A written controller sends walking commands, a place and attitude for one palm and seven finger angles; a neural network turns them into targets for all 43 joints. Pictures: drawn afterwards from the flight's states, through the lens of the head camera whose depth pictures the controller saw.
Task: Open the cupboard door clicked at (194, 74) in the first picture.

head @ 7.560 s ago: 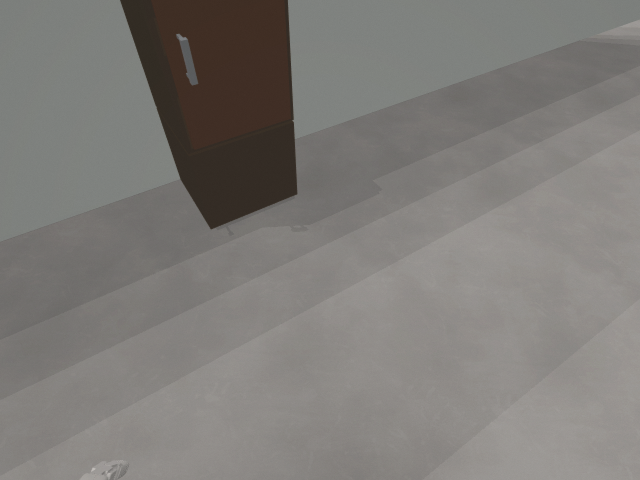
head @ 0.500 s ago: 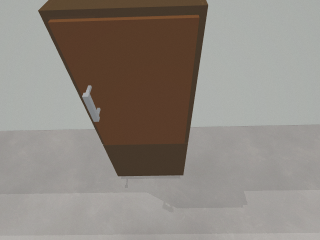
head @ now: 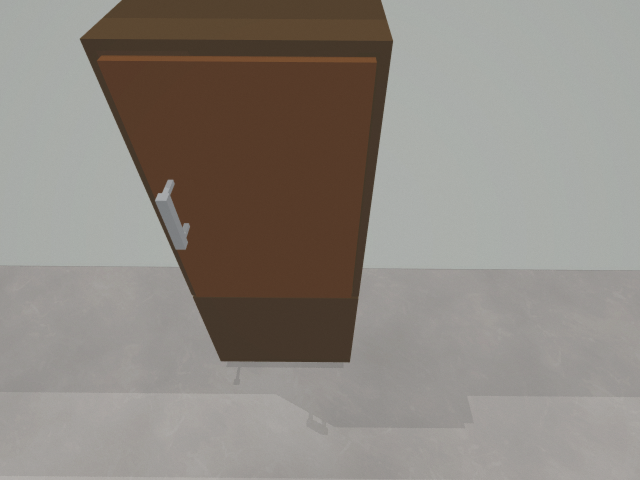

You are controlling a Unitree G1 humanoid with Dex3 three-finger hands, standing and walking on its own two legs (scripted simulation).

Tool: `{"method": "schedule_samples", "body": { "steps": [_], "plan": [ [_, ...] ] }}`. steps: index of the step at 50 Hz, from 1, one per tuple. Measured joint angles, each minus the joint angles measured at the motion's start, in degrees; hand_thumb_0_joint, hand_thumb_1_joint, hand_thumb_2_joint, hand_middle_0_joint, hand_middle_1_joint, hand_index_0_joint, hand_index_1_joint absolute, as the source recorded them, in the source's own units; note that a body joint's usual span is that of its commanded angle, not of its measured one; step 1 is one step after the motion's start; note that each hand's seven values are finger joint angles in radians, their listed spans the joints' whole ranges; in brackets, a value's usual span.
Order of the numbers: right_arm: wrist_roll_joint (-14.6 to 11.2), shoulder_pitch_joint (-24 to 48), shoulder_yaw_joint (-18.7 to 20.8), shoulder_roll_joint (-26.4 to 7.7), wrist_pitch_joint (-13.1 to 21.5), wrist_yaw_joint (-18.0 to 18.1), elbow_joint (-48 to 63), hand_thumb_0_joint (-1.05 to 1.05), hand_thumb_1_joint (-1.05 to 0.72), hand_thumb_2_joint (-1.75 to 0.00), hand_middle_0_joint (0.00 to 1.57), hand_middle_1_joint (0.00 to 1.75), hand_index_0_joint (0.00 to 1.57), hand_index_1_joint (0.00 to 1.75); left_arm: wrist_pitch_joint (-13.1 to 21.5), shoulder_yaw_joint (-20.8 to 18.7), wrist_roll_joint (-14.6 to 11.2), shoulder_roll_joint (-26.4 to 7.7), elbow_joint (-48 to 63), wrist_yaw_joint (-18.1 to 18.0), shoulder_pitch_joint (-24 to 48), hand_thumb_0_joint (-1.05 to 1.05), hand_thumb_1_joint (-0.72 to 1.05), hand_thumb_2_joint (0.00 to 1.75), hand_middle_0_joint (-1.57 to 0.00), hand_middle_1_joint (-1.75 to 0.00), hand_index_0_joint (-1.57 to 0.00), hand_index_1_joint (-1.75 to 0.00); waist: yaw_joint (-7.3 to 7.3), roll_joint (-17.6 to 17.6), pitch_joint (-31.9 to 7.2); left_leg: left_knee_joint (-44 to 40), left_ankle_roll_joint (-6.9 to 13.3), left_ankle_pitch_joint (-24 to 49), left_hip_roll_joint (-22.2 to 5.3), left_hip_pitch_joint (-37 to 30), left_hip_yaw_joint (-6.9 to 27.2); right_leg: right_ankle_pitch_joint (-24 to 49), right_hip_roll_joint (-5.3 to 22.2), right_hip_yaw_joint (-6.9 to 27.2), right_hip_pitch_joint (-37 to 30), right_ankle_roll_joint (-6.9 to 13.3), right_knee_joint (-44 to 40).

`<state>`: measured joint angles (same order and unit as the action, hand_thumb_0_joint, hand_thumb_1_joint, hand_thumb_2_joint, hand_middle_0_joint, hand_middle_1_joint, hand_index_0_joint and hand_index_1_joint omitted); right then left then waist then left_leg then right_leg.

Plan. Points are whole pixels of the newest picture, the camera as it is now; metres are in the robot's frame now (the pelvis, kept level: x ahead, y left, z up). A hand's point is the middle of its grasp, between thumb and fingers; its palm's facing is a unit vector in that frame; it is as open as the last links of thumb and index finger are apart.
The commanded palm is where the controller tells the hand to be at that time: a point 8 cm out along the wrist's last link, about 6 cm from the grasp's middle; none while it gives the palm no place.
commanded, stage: come to a stop and stand still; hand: left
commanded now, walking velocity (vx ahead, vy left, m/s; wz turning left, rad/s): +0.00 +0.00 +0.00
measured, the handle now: (175, 215) +0.56 +0.31 -0.03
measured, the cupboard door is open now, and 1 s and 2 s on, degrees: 0 0 0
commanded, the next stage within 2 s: look again from close up in 0.02 s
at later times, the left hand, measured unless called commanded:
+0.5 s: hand out of the picture -0.02 +0.20 -0.18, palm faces +0.04 -0.98 -0.19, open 7.3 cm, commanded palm none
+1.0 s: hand (162, 427) +0.18 +0.21 -0.02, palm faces +0.03 -1.00 +0.01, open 8.0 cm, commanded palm +0.11 +0.28 -0.07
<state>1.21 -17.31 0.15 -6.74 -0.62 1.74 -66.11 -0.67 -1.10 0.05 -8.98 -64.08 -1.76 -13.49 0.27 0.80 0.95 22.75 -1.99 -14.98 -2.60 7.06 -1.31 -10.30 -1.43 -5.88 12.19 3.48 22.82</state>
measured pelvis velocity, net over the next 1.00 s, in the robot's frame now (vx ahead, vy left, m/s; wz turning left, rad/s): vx -0.04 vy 0.04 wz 0.02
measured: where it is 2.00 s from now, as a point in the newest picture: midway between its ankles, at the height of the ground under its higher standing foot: outside the picture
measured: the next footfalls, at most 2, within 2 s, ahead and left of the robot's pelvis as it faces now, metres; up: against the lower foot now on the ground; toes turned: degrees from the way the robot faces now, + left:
none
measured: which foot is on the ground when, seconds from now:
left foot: down 0.00-1.00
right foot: down 0.00-1.00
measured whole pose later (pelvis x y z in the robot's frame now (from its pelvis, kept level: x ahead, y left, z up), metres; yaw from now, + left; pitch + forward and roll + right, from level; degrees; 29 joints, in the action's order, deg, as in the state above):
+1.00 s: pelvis -0.04 +0.04 -0.07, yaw +1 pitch +10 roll +1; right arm 0.0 -13.3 4.2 -16.4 18.8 -0.5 -33.7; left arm 32.8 -6.0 -12.4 -8.6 -9.7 11.6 -19.4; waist -1.8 -1.9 -8.4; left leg 57.2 2.2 -27.9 1.4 39.7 -2.7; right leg -21.8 2.2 -1.5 44.8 0.5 56.5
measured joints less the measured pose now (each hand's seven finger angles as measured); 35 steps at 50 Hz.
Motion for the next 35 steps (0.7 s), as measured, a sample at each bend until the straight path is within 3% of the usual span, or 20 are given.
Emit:
{"method": "schedule_samples", "body": {
  "steps": [8, 12, 22, 35],
  "plan": [
    [-0.28, -0.41, -0.31, -0.68, 0.5, -0.35, 0.95, 0.0, -0.91, -0.9, 0.2, 0.3, 0.2, 0.3, 1.43, 0.98, 0.31, 2.15, -1.35, -0.87, -3.04, 0.01, 0.92, 0.9, -0.2, -0.3, -0.2, -0.3, 0.16, 1.07, 0.81, 2.45, 0.39, -1.01, -0.53, 1.81, -0.49, 0.59, -0.39, 0.23, 0.74, -0.46, -0.22],
    [-0.26, -0.54, -0.02, -1.79, 1.01, -0.3, 3.79, 0.0, -0.91, -0.9, 0.2, 0.3, 0.2, 0.3, 2.19, 1.72, 0.38, 3.03, -1.46, -0.92, -4.57, 0.01, 0.91, 0.9, -0.2, -0.3, -0.2, -0.3, -0.95, 1.44, 0.9, 5.65, 0.93, -2.56, 0.28, 3.03, -0.56, -1.0, 0.62, 0.38, 2.14, -0.84, 3.4],
    [0.08, -1.95, -1.14, -1.2, 1.76, -0.29, 4.53, 0.01, -0.92, -0.9, 0.2, 0.3, 0.19, 0.3, 1.47, 1.82, 0.41, 1.8, -0.61, -0.33, -4.29, 0.01, 0.92, 0.9, -0.2, -0.3, -0.2, -0.3, -0.35, 0.12, -1.29, 4.51, 3.02, -1.78, 2.93, 1.83, -1.31, -1.45, 3.22, 1.34, 2.11, -2.76, 4.89],
    [-0.16, -2.88, -1.64, -0.49, 1.83, -0.66, 3.36, 0.0, -0.91, -0.9, 0.2, 0.3, 0.2, 0.3, 1.47, 1.94, 0.55, 1.58, 0.18, -0.67, -4.44, 0.01, 0.91, 0.9, -0.2, -0.3, -0.2, -0.3, -0.08, -0.6, -0.65, 3.33, 4.14, -0.56, 4.1, 1.87, -2.09, -0.07, 4.26, 2.19, 2.37, -3.92, 3.87]
  ]
}}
